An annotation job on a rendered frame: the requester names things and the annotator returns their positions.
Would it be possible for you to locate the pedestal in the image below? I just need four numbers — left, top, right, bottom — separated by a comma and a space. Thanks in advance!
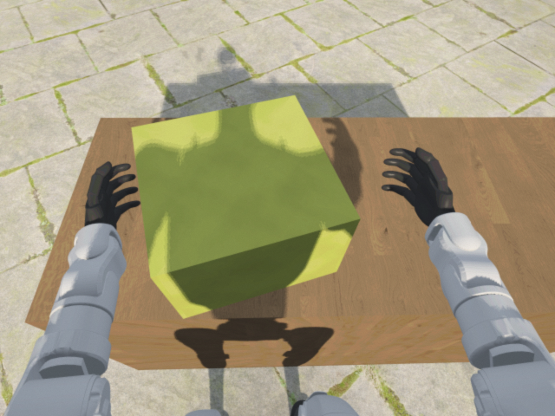
25, 117, 555, 370

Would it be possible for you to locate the right robot upper arm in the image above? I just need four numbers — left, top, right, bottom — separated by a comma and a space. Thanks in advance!
471, 361, 555, 416

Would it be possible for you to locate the robot left hand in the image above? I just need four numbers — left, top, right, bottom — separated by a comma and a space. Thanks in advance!
84, 161, 140, 229

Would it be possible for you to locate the left robot upper arm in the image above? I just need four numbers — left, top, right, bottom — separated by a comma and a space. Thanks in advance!
9, 374, 112, 416

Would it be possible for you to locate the robot left forearm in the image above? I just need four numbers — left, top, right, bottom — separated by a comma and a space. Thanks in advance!
3, 223, 127, 416

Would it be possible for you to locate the robot right hand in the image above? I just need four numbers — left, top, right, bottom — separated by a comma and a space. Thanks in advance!
382, 147, 455, 226

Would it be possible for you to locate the robot right shin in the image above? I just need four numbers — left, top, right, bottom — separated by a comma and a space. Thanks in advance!
306, 391, 328, 401

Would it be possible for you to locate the carton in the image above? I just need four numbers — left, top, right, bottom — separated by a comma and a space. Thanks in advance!
131, 95, 360, 319

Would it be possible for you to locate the robot right forearm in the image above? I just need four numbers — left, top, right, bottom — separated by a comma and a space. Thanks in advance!
425, 212, 555, 370

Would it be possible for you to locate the robot right thigh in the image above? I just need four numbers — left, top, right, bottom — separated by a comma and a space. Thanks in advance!
298, 394, 359, 416

